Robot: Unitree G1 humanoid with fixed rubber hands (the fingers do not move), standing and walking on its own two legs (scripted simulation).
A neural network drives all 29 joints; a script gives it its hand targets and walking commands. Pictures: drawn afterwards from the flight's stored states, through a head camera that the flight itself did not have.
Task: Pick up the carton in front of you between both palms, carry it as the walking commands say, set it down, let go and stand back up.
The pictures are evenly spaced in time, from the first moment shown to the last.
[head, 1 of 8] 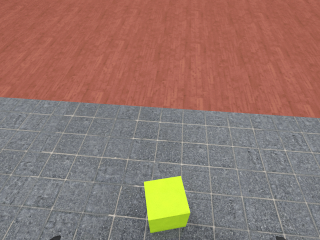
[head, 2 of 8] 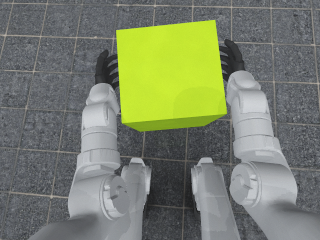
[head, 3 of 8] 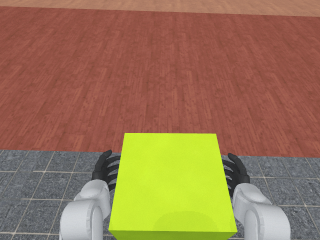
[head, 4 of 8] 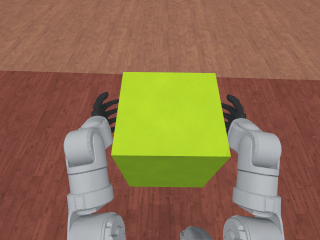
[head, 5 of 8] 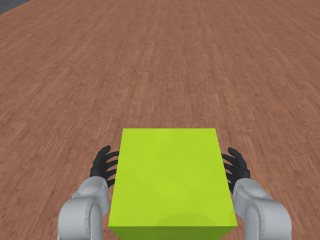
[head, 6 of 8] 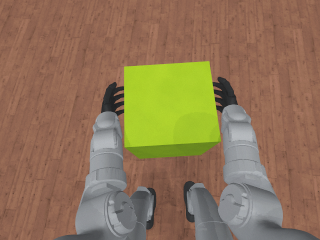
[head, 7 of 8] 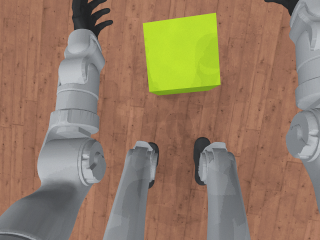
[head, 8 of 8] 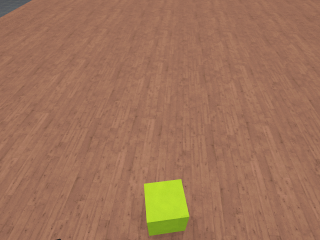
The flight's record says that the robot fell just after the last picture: no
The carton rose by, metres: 0.92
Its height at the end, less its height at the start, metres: +0.21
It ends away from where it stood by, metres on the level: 6.05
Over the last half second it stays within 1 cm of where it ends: yes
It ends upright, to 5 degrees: yes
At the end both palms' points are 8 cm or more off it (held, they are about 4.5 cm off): yes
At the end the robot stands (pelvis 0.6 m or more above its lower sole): yes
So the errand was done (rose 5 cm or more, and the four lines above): yes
